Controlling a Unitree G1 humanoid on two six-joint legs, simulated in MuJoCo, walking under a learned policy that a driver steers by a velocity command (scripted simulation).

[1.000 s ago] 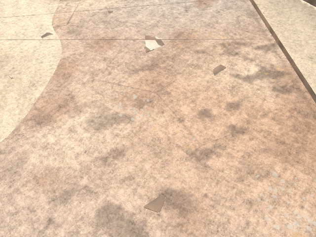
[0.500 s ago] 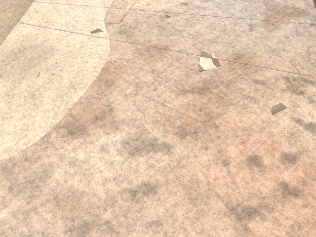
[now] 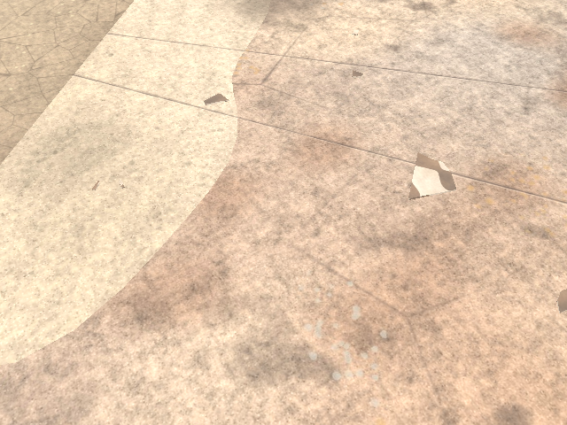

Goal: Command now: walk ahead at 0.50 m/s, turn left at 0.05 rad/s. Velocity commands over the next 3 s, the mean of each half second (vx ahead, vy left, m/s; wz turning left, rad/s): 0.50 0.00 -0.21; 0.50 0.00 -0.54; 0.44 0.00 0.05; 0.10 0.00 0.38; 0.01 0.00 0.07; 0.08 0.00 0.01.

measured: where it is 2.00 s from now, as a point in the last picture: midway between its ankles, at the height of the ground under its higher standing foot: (372, 275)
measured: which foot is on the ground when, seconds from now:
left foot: up 0.00-0.26, down 0.28-0.82, up 0.84-1.00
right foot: down 0.00-0.30, up 0.32-0.78, down 0.80-1.00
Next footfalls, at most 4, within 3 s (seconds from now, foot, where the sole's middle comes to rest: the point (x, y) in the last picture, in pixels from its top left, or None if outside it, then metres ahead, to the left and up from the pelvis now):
0.28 left None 0.33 0.16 -0.78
0.80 right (371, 397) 0.56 -0.15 -0.78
1.34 left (338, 270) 0.92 -0.09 -0.78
1.86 right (413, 250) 0.99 -0.31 -0.78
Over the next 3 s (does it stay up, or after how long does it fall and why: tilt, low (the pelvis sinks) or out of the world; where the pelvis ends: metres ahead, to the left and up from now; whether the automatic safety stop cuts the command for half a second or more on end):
stays up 0.97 -0.19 -0.01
